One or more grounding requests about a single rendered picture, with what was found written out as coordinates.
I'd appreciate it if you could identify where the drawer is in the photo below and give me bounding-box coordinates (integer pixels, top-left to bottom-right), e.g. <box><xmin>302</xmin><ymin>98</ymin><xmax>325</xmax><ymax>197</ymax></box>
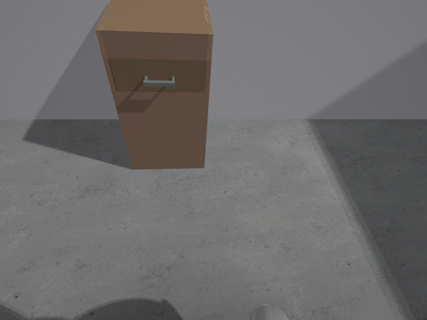
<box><xmin>109</xmin><ymin>59</ymin><xmax>205</xmax><ymax>93</ymax></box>

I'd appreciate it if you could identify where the robot right thigh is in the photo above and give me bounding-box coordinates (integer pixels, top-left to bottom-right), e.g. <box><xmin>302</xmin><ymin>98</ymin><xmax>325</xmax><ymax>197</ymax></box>
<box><xmin>250</xmin><ymin>305</ymin><xmax>289</xmax><ymax>320</ymax></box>

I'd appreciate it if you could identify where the cabinet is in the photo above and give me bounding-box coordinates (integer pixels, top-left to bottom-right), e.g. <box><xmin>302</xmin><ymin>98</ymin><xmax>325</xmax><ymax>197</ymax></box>
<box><xmin>95</xmin><ymin>0</ymin><xmax>214</xmax><ymax>169</ymax></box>

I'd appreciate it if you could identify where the handle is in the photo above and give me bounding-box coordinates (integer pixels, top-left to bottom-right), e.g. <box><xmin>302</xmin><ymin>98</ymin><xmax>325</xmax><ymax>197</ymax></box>
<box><xmin>143</xmin><ymin>76</ymin><xmax>175</xmax><ymax>87</ymax></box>

